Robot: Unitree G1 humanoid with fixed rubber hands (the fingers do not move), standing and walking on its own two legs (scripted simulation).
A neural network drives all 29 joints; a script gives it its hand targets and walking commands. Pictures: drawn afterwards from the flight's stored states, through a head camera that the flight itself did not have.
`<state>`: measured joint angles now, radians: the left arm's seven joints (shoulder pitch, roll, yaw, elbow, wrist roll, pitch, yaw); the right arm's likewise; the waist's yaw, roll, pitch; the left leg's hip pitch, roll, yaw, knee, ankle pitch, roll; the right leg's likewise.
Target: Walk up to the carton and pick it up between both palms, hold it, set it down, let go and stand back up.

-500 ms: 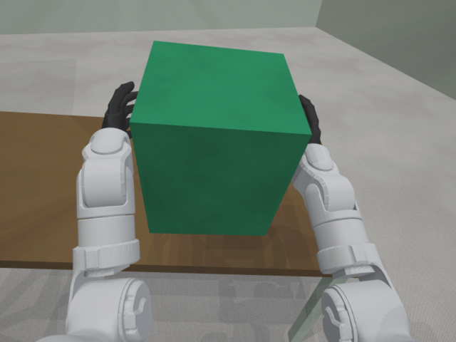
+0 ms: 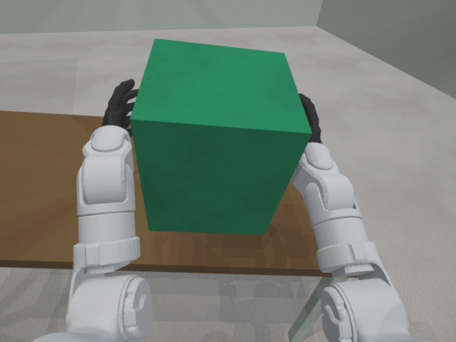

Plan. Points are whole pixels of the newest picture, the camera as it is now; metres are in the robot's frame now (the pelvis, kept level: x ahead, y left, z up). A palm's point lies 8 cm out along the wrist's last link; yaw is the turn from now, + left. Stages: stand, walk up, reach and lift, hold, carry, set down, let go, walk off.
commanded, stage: hold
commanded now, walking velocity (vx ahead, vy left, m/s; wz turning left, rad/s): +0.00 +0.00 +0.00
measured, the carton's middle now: (214, 144) +0.38 +0.00 +0.19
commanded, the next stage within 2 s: none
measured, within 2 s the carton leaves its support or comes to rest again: neither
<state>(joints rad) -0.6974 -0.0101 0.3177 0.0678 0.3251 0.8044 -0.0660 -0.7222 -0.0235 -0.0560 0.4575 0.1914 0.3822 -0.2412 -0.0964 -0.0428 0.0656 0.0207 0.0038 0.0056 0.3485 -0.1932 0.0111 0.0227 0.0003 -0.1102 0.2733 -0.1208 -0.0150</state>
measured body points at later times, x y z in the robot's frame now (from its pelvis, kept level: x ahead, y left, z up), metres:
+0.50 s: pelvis +0.00 +0.00 +0.00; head -0.05 +0.02 +0.45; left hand +0.38 +0.15 +0.23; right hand +0.37 -0.15 +0.21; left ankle +0.01 +0.11 -0.75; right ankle +0.03 -0.11 -0.75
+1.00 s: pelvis +0.00 +0.00 +0.00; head -0.04 +0.02 +0.45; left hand +0.38 +0.15 +0.23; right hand +0.38 -0.15 +0.21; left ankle +0.01 +0.11 -0.75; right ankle +0.03 -0.11 -0.75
